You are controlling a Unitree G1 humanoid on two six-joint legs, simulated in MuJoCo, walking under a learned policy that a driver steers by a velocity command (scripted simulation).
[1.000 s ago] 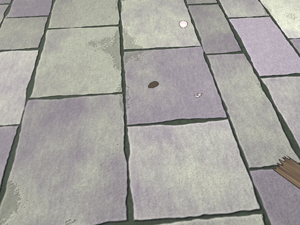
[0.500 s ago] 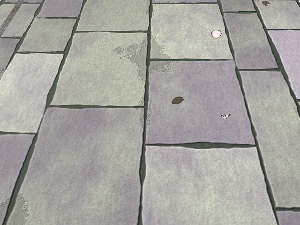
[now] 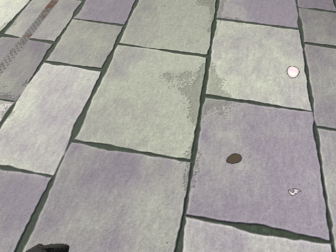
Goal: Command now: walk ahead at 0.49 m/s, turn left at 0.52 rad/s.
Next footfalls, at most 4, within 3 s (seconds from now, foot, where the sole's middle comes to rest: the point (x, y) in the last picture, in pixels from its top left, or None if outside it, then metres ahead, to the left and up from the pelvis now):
0.16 right None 0.29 -0.14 -0.78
0.64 left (134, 242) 0.52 0.11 -0.78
1.16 right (209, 190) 0.73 -0.22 -0.78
1.72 left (179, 125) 1.10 -0.12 -0.78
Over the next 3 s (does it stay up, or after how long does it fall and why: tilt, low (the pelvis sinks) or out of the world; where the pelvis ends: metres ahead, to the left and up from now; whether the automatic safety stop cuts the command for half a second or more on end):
stays up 1.24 -0.20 -0.01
